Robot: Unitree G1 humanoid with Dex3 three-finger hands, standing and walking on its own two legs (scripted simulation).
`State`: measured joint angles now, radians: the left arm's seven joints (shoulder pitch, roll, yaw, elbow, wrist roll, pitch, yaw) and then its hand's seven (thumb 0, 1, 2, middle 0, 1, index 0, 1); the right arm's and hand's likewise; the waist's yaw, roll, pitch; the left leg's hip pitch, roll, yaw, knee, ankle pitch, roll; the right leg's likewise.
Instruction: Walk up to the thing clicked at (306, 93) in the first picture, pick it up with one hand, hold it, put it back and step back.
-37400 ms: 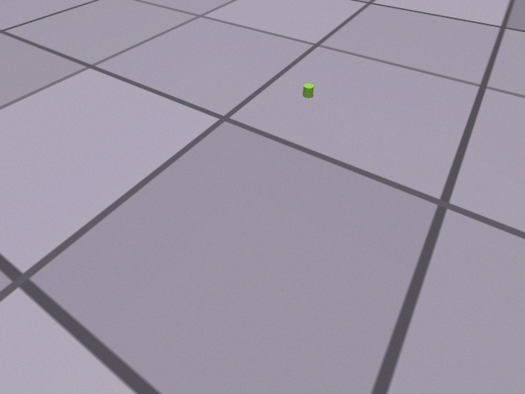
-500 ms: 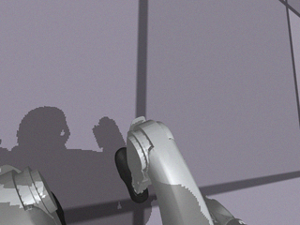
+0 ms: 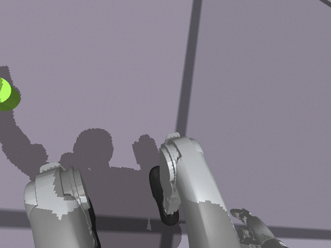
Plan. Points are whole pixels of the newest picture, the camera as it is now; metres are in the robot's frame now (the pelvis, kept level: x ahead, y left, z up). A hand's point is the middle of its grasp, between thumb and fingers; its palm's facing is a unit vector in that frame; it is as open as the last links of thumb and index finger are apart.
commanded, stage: withdraw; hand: left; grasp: from above
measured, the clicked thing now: out of the picture +0.52 +0.32 -0.31
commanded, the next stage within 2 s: home in 0.20 s
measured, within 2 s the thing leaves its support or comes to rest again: neither
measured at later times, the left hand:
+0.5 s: hand out of the picture +0.51 +0.36 -0.13, palm faces -0.45 -0.13 -0.88, open 12.0 cm
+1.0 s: hand out of the picture +0.33 +0.29 +0.07, palm faces -0.14 -0.78 -0.60, open 7.4 cm
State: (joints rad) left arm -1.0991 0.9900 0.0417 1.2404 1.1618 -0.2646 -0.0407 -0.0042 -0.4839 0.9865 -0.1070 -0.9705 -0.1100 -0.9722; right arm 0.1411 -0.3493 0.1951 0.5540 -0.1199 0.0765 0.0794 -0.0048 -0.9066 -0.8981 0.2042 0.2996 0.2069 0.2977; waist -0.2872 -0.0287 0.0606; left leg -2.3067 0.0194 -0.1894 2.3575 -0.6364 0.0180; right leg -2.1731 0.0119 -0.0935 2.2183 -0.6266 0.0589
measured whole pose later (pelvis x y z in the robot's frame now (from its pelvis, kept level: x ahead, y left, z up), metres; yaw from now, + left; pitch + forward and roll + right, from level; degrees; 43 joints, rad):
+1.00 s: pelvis +0.02 +0.00 +0.18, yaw +8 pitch +31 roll -7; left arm -0.26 0.49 0.07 0.47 0.36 0.14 -0.03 0.00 0.87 0.91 -0.21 -0.31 -0.22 -0.31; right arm 0.08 -0.26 0.01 0.56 0.02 0.01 0.01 0.00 -0.91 -0.90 0.20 0.30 0.21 0.30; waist -0.08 0.03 -0.19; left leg -1.71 0.03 -0.09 1.79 -0.62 0.01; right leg -1.63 -0.03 -0.05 1.72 -0.62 0.05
